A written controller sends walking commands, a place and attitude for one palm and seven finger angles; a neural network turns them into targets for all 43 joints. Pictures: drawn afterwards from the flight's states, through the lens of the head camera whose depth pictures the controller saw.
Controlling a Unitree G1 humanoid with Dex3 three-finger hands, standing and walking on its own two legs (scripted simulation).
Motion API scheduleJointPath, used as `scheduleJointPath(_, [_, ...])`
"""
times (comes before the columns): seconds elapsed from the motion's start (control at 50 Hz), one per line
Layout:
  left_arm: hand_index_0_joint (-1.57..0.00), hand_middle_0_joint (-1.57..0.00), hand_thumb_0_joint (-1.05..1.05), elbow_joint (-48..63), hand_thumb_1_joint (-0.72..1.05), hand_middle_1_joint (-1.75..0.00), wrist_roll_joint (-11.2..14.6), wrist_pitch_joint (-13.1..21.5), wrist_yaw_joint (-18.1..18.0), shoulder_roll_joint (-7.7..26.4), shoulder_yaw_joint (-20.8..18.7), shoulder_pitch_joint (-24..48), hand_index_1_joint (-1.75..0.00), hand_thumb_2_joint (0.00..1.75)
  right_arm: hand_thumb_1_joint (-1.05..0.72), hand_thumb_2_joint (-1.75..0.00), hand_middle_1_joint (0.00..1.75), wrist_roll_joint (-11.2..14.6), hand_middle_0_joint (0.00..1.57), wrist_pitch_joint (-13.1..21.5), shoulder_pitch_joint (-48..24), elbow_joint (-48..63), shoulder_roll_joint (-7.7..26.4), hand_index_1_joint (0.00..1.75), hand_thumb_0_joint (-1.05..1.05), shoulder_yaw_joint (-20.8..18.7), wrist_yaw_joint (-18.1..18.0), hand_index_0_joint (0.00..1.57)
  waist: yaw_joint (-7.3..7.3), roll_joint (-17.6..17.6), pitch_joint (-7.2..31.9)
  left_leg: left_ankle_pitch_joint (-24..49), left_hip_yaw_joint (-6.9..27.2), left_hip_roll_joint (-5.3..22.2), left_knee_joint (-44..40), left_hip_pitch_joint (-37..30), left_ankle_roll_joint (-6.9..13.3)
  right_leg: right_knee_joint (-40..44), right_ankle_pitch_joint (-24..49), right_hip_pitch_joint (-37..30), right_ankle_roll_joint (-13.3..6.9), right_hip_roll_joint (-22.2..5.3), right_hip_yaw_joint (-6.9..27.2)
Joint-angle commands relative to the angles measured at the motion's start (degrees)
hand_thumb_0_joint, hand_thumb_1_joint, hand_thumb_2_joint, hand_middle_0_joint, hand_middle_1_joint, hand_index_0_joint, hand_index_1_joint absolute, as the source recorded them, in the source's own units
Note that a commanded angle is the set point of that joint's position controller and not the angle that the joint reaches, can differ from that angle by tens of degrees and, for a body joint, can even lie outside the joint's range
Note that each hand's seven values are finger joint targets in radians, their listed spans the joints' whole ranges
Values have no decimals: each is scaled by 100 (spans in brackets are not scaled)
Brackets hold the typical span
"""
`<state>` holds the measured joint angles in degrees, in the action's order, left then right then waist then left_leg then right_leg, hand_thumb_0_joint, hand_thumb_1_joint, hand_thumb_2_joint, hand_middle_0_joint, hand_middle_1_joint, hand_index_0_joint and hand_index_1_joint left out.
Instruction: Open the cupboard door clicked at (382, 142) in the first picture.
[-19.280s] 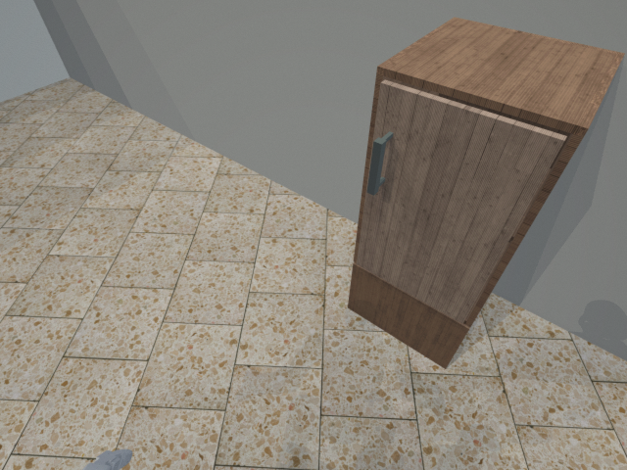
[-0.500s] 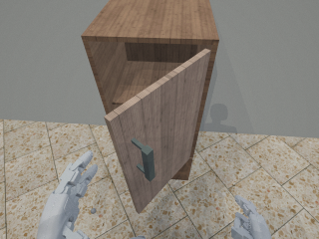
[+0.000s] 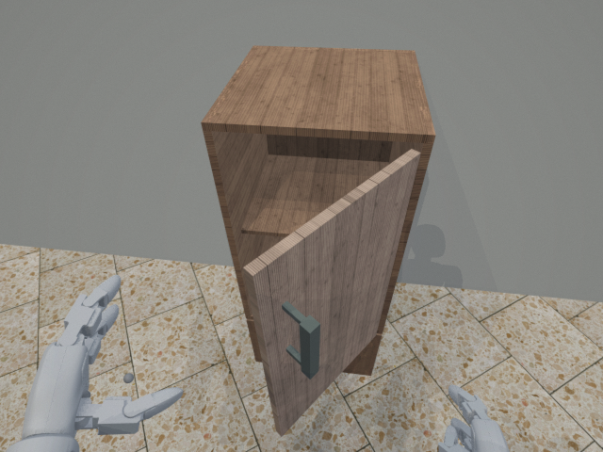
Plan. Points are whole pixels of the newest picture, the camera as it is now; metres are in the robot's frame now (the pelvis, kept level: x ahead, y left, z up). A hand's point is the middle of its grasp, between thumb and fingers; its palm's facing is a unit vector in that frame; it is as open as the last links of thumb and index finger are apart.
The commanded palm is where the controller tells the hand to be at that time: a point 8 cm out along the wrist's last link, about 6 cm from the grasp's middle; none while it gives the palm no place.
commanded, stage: draw the hand back to the body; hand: left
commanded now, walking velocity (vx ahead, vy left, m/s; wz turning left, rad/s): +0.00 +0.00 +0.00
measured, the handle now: (300, 340) +0.29 +0.04 -0.02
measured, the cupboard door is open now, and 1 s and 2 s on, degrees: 53 53 53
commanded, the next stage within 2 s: step back with the hand held close in 0.74 s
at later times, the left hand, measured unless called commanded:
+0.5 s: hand (40, 303) +0.20 +0.27 +0.19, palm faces +0.46 -0.80 -0.39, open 7.9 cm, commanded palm +0.15 +0.31 +0.19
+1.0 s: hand (73, 311) +0.20 +0.24 +0.18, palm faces +0.43 -0.80 -0.43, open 7.4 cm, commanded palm +0.14 +0.28 +0.20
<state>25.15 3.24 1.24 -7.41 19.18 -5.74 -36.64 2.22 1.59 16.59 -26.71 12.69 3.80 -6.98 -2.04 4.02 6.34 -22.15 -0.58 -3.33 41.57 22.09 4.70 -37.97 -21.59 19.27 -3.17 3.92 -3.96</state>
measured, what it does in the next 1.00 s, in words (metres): stands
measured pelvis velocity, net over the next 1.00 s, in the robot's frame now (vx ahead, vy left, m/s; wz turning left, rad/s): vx -0.01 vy -0.02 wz -0.02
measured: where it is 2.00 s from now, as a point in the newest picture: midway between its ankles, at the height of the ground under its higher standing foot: outside the picture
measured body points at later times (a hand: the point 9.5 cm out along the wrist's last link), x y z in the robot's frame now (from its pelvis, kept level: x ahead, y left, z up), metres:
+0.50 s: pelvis +0.01 +0.01 +0.02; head -0.02 -0.01 +0.47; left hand +0.17 +0.31 +0.21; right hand +0.19 -0.22 -0.06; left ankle -0.01 +0.06 -0.72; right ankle -0.02 -0.09 -0.72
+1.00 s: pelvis -0.01 -0.02 +0.02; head -0.02 -0.04 +0.47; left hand +0.17 +0.28 +0.21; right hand +0.17 -0.25 -0.06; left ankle -0.01 +0.06 -0.72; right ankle -0.02 -0.09 -0.72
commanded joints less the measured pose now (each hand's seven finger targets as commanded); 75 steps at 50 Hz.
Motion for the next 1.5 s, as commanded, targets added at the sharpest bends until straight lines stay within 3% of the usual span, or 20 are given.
scheduleJointPath(0.0, [-18, -18, 0, 1336, 31, -30, 20, 376, -114, 799, -865, 482, -30, 64, -90, -90, 30, -56, 20, 506, -773, 787, 639, 30, 0, -241, 26, 20, -43, 84, -17, 1765, 788, 598, -1188, -797, -400, 853, 1102, -193, 128, -404, 326])
scheduleJointPath(0.08, [-18, -18, 0, 1137, 44, -30, 57, 345, -65, 812, -1124, 557, -30, 70, -90, -90, 30, -82, 20, 530, -821, 609, 672, 30, 0, -285, 116, 20, -49, -239, -114, 2334, 766, 663, -1384, -1106, -484, 1048, 1403, -439, 163, -378, 317])
scheduleJointPath(0.22, [-19, -19, 0, 1294, 69, -30, 115, 423, -44, 1184, -1752, 1107, -30, 81, -90, -90, 30, -105, 20, 544, -988, 421, 723, 30, 0, -330, 216, 20, -120, 26, -60, 2752, 760, 711, -1743, -1474, -591, 1326, 1655, -968, 134, -368, 362])
scheduleJointPath(0.26, [-19, -19, 0, 1386, 76, -30, 125, 463, -52, 1278, -1913, 1308, -30, 84, -90, -90, 30, -107, 20, 571, -1018, 360, 714, 30, 0, -328, 238, 20, -126, 284, -44, 2744, 759, 709, -1820, -1565, -622, 1398, 1645, -1036, 127, -367, 372])
scheduleJointPath(0.34, [-20, -20, 0, 1293, 90, -30, 167, 506, -66, 1464, -2247, 1573, -30, 90, -90, -90, 30, -108, 20, 590, -1073, 248, 724, 30, 0, -359, 265, 20, -141, 260, -132, 2656, 717, 693, -1956, -1593, -622, 1551, 1698, -1193, 105, -355, 390])
scheduleJointPath(0.42, [-20, -20, 0, 630, 90, -30, 199, 441, 65, 872, -1776, 1103, -30, 90, -90, -90, 30, -101, 20, 497, -1076, 202, 784, 30, 0, -416, 352, 20, -96, -55, -494, 2610, 643, 707, -2024, -1585, -567, 1681, 1666, -1115, 136, -354, 364])
scheduleJointPath(0.52, [-20, -20, 0, 1064, 90, -30, 170, 542, 51, 1221, -1975, 1439, -30, 90, -90, -90, 30, -120, 20, 464, -1184, 248, 802, 30, 0, -456, 342, 20, -138, -83, -173, 2141, 600, 635, -2111, -1582, -466, 1742, 1635, -1383, 127, -343, 428])
scheduleJointPath(0.58, [-20, -20, 0, 1310, 90, -30, 157, 611, 12, 1363, -2110, 1440, -30, 90, -90, -90, 30, -118, 20, 536, -1219, 223, 733, 30, 0, -428, 316, 20, -174, 158, 4, 2089, 556, 575, -2094, -1593, -445, 1761, 1704, -1516, 107, -355, 470])
scheduleJointPath(0.66, [-20, -20, 0, 1236, 90, -30, 168, 584, -5, 1313, -2064, 1441, -30, 90, -90, -90, 30, -105, 20, 595, -1251, 138, 684, 30, 0, -399, 289, 20, -136, 335, -324, 2007, 460, 524, -2063, -1562, -411, 1894, 1739, -1384, 90, -363, 527])
scheduleJointPath(0.8, [-20, -20, 0, 618, 90, -30, 224, 549, 54, 1076, -1896, 1311, -30, 90, -90, -90, 30, -91, 20, 536, -1266, 82, 709, 30, 0, -447, 292, 20, -116, -268, -649, 1687, 385, 505, -2080, -1493, -300, 2074, 1480, -1277, 116, -377, 563])
scheduleJointPath(0.84, [-20, -20, 0, 962, 90, -30, 212, 622, 57, 1180, -1874, 1793, -30, 90, -90, -90, 30, -106, 20, 547, -1334, 78, 718, 30, 0, -451, 300, 20, -90, -166, -413, 1653, 343, 470, -2032, -1615, -257, 2102, 1503, -1299, 143, -417, 648])
scheduleJointPath(0.86, [-20, -20, 0, 1142, 90, -30, 115, 869, -23, 1902, -2660, 2263, -30, 90, -90, -90, 30, -55, 20, 490, -1199, 223, 831, 30, 0, -507, 278, 20, 106, -206, -828, 1135, 513, 537, -1775, -1332, -122, 2457, 1491, -647, 213, -714, 1439])
scheduleJointPath(0.88, [-20, -20, 0, 696, 90, -30, 97, 919, 19, 1433, -2322, 1753, -30, 90, -90, -90, 30, -115, 20, 429, -1173, 79, 787, 30, 0, -530, 279, 20, 150, -422, -770, 1033, 516, 494, -1570, -1460, -109, 2592, 1335, -475, 214, -871, 1552])
scheduleJointPath(0.96, [-20, -20, 0, 687, 90, -30, 18, 1027, 8, 1240, -2097, 1259, -30, 90, -90, -90, 30, -145, 20, 300, -1155, 115, 825, 30, 0, -594, 334, 20, 170, -219, -435, 1317, 470, 515, -1526, -1477, -145, 2489, 1584, -531, 255, -978, 1466])
scheduleJointPath(1.0, [-20, -20, 0, 961, 90, -30, 8, 1093, -23, 1313, -2133, 1161, -30, 90, -90, -90, 30, -144, 20, 258, -1184, 162, 849, 30, 0, -624, 321, 20, 161, 31, -136, 1683, 466, 594, -1649, -1441, -150, 2167, 2178, -821, 296, -951, 1266])
scheduleJointPath(1.1, [-20, -20, 0, 1164, 90, -30, 52, 1101, -127, 1668, -2566, 739, -30, 90, -90, -90, 30, -108, 20, 75, -1184, 306, 805, 30, 0, -682, 282, 20, 152, -351, 378, 2575, 426, 689, -1597, -1243, -165, 1572, 3580, -1338, 411, -897, 1092])
scheduleJointPath(1.2, [-20, -20, 0, 1340, 90, -30, 82, 1100, -175, 1695, -2675, 416, -30, 90, -90, -90, 30, -77, 20, -33, -1183, 419, 804, 30, 0, -719, 243, 20, 170, -200, 581, 2922, 412, 753, -1515, -1054, -155, 1235, 4078, -1472, 433, -875, 1088])
scheduleJointPath(1.34, [-20, -20, 0, 1296, 90, -30, 59, 1058, -219, 1577, -2561, 214, -30, 90, -90, -90, 30, -81, 20, -63, -1139, 441, 825, 30, 0, -728, 235, 20, 207, -191, 186, 1879, 660, 843, -1708, -386, -104, 1322, 2798, -1194, 339, -756, 1232])
scheduleJointPath(1.42, [-20, -20, 0, 1393, 90, -30, 13, 1109, -254, 1606, -2545, 377, -30, 90, -90, -90, 30, -127, 20, -16, -1084, 450, 819, 30, 0, -702, 215, 20, 238, -289, -176, 630, 789, 793, -1835, 113, -57, 1626, 1439, -950, 222, -765, 1415])
scheduleJointPath(1.48, [-20, -20, 0, 1533, 90, -30, -73, 1222, -287, 1587, -2494, 592, -30, 90, -90, -90, 30, -161, 20, 67, -998, 452, 878, 30, 0, -692, 208, 20, 294, -114, -452, -438, 942, 821, -1916, 370, 1, 1817, 357, -625, 152, -754, 1461])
